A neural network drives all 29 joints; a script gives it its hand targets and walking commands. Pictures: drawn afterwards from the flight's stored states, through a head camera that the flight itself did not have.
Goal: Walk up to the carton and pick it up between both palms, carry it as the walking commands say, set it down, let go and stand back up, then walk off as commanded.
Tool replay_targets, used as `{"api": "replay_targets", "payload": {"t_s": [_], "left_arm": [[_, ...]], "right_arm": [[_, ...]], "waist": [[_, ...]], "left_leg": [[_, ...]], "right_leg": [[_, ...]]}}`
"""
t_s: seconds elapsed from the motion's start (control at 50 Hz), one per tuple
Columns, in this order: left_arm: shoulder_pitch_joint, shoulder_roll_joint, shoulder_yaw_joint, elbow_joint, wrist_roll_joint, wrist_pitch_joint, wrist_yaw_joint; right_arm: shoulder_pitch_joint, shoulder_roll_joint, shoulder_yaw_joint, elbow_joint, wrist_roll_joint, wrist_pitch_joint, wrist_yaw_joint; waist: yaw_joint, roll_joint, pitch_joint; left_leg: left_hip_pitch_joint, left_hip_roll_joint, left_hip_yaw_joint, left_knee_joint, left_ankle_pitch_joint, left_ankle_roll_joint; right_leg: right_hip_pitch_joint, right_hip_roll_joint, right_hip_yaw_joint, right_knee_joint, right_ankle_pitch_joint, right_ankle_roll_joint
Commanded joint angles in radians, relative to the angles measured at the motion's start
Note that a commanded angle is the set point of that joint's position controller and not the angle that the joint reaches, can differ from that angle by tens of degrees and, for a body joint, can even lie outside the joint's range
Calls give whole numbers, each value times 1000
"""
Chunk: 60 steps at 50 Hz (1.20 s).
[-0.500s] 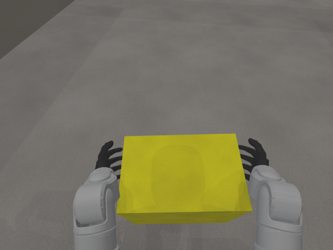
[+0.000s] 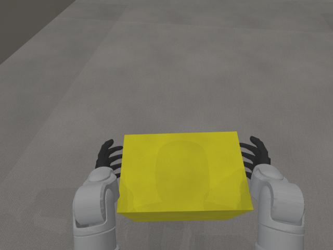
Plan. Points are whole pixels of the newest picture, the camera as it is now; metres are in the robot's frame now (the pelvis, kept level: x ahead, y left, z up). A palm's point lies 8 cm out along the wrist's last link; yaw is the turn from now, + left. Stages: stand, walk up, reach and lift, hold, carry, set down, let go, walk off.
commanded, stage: carry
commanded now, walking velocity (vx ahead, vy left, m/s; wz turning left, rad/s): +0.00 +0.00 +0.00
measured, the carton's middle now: (180, 181) +0.30 +0.00 -0.02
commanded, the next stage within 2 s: none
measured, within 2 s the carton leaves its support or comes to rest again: neither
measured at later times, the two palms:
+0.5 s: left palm (114, 127) +0.42 +0.17 +0.05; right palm (237, 125) +0.43 -0.16 +0.05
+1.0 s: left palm (123, 103) +0.53 +0.17 +0.04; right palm (231, 102) +0.53 -0.16 +0.04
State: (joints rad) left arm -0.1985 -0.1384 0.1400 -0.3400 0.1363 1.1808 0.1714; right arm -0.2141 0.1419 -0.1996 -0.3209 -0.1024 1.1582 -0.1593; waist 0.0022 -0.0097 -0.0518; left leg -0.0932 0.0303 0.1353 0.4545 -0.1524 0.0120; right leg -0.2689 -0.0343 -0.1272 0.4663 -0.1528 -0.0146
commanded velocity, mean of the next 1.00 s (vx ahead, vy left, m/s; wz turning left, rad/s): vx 0.00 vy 0.00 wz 0.00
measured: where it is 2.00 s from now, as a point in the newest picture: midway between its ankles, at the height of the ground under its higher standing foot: (176, 245)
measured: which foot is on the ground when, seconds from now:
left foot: down 0.00-0.02, up 0.04-0.16, down 0.18-0.72, up 0.74-0.84, down 0.86-1.00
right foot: down 0.00-0.18, up 0.20-0.38, down 0.40-1.00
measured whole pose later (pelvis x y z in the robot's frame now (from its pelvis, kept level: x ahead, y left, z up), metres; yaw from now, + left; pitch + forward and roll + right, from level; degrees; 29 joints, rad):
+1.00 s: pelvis +0.25 +0.01 -0.03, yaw -1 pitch +5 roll -1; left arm -0.20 -0.14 0.16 -0.20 0.14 1.09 0.17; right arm -0.20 0.14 -0.20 -0.18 -0.12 1.06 -0.15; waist 0.01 0.00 -0.08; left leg -0.24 0.03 0.13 0.51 -0.35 0.03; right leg -0.25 -0.04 -0.13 0.61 -0.36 -0.02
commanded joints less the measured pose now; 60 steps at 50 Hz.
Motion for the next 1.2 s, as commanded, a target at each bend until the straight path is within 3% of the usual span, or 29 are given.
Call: {"api": "replay_targets", "payload": {"t_s": [0.0,0.02,0.04,0.06,0.12,0.14,0.18,0.2,0.34,0.38,0.44,0.48,0.54,0.6,0.62,0.66,0.68,0.7,0.72,0.74,0.8,0.84,0.86,0.88,0.98,1.06,1.08,1.12,1.18], "left_arm": [[-520,-931,-762,-70,-481,5,-368],[-535,-931,-763,-89,-479,-2,-360],[-535,-932,-769,-83,-479,3,-357],[-519,-924,-757,-59,-470,3,-357],[-523,-937,-770,-102,-482,-9,-348],[-534,-932,-772,-111,-488,-11,-349],[-571,-942,-770,-87,-504,-8,-354],[-578,-937,-780,-68,-497,-12,-355],[-497,-955,-744,46,-464,-14,-361],[-519,-954,-747,32,-464,-28,-357],[-505,-947,-749,8,-477,-35,-357],[-514,-954,-749,-12,-478,-40,-360],[-487,-941,-735,0,-465,-40,-361],[-511,-939,-741,-7,-466,-46,-357],[-509,-939,-743,-21,-468,-42,-358],[-468,-926,-732,29,-453,-42,-359],[-480,-926,-744,-1,-460,-41,-362],[-459,-904,-714,28,-430,-56,-360],[-479,-906,-732,6,-445,-63,-357],[-462,-930,-767,-43,-475,-53,-353],[-479,-912,-755,-73,-466,-51,-348],[-465,-912,-745,-52,-458,-47,-347],[-479,-918,-754,-67,-467,-44,-350],[-482,-905,-722,27,-436,-53,-352],[-485,-897,-643,223,-361,-144,-359],[-506,-884,-677,116,-388,-216,-353],[-501,-896,-723,31,-414,-212,-350],[-470,-887,-696,55,-394,-200,-350],[-426,-848,-648,131,-347,-202,-346]], "right_arm": [[-435,874,771,-50,419,34,366],[-467,893,781,-72,437,33,366],[-442,911,788,-62,449,35,359],[-466,909,805,-69,458,35,357],[-405,912,775,-75,443,18,351],[-425,910,782,-84,441,16,359],[-444,905,751,-42,438,7,366],[-439,896,748,-7,439,12,375],[-431,872,733,34,395,6,378],[-425,875,728,38,397,-3,378],[-427,890,762,1,430,-6,367],[-466,898,778,-49,437,-13,363],[-481,890,777,-61,431,-21,361],[-432,894,749,-10,415,-25,364],[-416,898,751,-6,409,-16,365],[-406,872,735,16,388,-14,358],[-418,864,745,-19,397,-15,354],[-413,837,727,2,379,-25,358],[-400,865,738,3,392,-32,352],[-430,886,796,-86,444,-24,345],[-387,882,791,-61,438,-14,343],[-440,867,768,-68,425,-19,357],[-392,868,756,-37,417,-20,361],[-371,856,705,62,382,-30,369],[-415,806,624,184,292,-125,369],[-422,833,682,95,324,-194,349],[-422,856,740,14,369,-188,352],[-447,849,747,5,371,-178,350],[-386,811,678,135,315,-177,359]], "waist": [[33,-30,-403],[46,-269,-392],[33,-241,-403],[40,-219,-381],[13,-141,-449],[7,-81,-454],[-12,232,-422],[-16,262,-347],[-2,165,-291],[4,152,-358],[-1,-14,-426],[6,-95,-418],[5,-27,-390],[-11,225,-339],[-15,226,-307],[3,172,-342],[6,84,-409],[16,-46,-431],[26,-225,-412],[35,-241,-411],[11,-145,-457],[2,-12,-455],[-6,148,-431],[-15,255,-364],[7,159,-314],[7,-67,-453],[3,-102,-452],[5,-114,-412],[5,86,-405]], "left_leg": [[-78,63,14,386,791,-4],[-536,-66,55,479,-182,-40],[-740,-50,-41,452,-470,-43],[-805,-12,-87,340,-508,-33],[-359,21,-52,-101,-28,-12],[-86,24,-29,-129,286,-2],[261,258,-243,12,1281,131],[284,297,-270,28,1361,173],[140,196,-159,37,936,92],[87,156,-114,64,794,35],[-55,89,-72,162,452,-2],[-188,42,-43,137,287,-9],[-56,39,-26,23,493,5],[333,162,-155,73,1262,76],[379,183,-171,85,1323,102],[234,158,-120,136,1165,70],[85,117,-62,216,904,35],[-127,55,-24,298,524,6],[-503,-44,30,327,-189,-19],[-686,-45,-25,270,-457,-18],[-410,14,-75,-33,-161,5],[43,94,-129,-37,563,47],[201,192,-199,20,1060,92],[281,255,-244,46,1290,151],[94,178,-158,55,918,83],[-124,69,-38,213,382,11],[-176,50,-52,153,229,10],[-190,14,-19,39,176,11],[105,110,-104,74,837,47]], "right_leg": [[370,-32,-18,-122,724,-11],[731,-183,169,-1,1418,-117],[892,-300,276,106,1546,-181],[935,-339,298,123,1482,-175],[599,-239,89,163,1026,-63],[339,-174,39,168,747,-19],[-84,13,8,344,-244,41],[-187,36,65,413,-407,33],[-30,-21,67,24,-110,26],[108,-77,55,-14,201,13],[287,-178,108,106,905,-49],[394,-183,116,139,1059,-59],[269,-113,29,186,826,-27],[-198,25,-68,123,-154,15],[-243,33,-47,53,-268,9],[-32,12,-35,-117,31,5],[173,-29,-12,-78,390,-6],[363,-102,71,-17,882,-52],[683,-225,194,99,1447,-131],[837,-299,272,134,1583,-176],[633,-259,136,160,1084,-104],[170,-118,40,207,437,-1],[-31,-38,10,266,2,22],[-177,22,34,291,-359,22],[-9,-34,66,16,-53,4],[337,-166,118,110,1009,-55],[391,-188,128,130,1072,-78],[395,-167,96,165,1062,-68],[83,-67,24,159,394,-16]]}}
